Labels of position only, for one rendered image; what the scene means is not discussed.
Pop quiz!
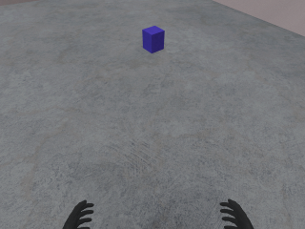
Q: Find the robot right hand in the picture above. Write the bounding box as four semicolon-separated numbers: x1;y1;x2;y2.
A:
219;199;254;229

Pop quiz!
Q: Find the carton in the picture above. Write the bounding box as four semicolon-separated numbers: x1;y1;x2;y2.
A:
142;26;165;53

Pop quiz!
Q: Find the robot left hand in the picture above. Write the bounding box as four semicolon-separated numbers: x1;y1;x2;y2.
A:
62;200;94;229

